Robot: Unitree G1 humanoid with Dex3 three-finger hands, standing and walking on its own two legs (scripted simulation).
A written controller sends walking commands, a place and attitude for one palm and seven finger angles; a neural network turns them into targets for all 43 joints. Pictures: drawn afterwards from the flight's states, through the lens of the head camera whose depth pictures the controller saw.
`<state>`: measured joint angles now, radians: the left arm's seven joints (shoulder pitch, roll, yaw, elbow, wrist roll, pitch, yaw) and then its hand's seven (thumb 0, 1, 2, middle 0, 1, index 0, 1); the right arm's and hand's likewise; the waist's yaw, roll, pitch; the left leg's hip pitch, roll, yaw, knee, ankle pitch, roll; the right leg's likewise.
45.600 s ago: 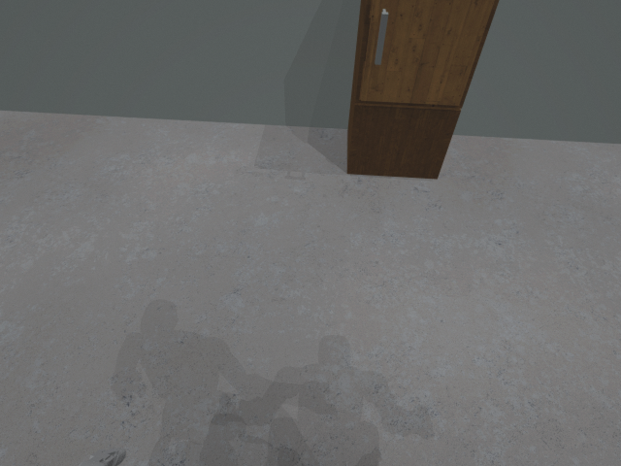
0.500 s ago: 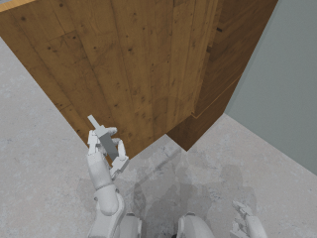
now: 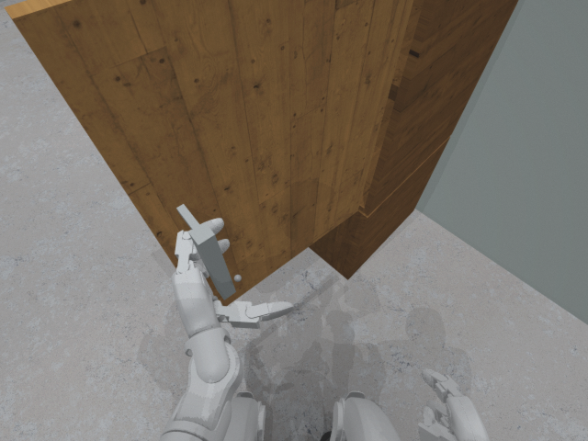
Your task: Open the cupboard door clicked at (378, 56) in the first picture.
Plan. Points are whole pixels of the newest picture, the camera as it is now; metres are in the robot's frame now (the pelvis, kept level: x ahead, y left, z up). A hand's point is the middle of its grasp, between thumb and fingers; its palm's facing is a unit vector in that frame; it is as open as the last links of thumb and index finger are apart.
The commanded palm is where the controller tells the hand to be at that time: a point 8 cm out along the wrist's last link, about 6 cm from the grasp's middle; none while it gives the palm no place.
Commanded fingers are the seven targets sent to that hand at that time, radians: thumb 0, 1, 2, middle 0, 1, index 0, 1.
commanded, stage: open thumb and fingers to let go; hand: left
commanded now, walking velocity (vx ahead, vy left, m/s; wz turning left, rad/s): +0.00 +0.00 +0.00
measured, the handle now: (207, 255) +0.36 +0.14 +0.02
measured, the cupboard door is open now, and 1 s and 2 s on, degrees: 83 85 85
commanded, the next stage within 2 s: slide the hand sideways off the handle in 0.18 s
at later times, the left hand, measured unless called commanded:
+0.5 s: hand (226, 300) +0.29 +0.10 +0.02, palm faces -0.09 -1.00 -0.02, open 16.0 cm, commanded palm +0.27 +0.14 +0.02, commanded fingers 0.00 -0.50 0.30 -0.15 -0.30 -0.15 -0.30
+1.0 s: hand (202, 334) +0.25 +0.13 +0.02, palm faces -0.05 -1.00 +0.00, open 16.2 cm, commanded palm +0.22 +0.19 +0.02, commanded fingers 0.00 -0.50 0.30 -0.15 -0.30 -0.15 -0.30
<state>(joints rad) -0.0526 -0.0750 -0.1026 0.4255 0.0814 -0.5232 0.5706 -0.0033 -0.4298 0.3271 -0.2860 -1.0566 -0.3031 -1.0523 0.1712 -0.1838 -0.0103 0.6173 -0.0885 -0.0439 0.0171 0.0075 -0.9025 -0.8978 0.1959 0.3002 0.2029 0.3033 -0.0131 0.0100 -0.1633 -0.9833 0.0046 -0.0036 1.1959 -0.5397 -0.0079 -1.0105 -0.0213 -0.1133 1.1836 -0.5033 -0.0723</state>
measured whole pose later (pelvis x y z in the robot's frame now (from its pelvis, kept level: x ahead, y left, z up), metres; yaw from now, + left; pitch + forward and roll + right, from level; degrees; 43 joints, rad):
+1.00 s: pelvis +0.01 +0.03 -0.01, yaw -1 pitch +20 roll -2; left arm 0.33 0.11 -0.13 -0.01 -0.07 -0.47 0.01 -0.01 -0.50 0.30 -0.17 -0.31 -0.18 -0.32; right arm 0.20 -0.20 0.02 0.44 -0.01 -0.04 0.01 0.01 -0.90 -0.90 0.20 0.30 0.20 0.30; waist 0.01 0.02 -0.16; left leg -1.03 0.00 0.01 1.29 -0.60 0.03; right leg -1.05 -0.03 -0.10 1.25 -0.54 -0.03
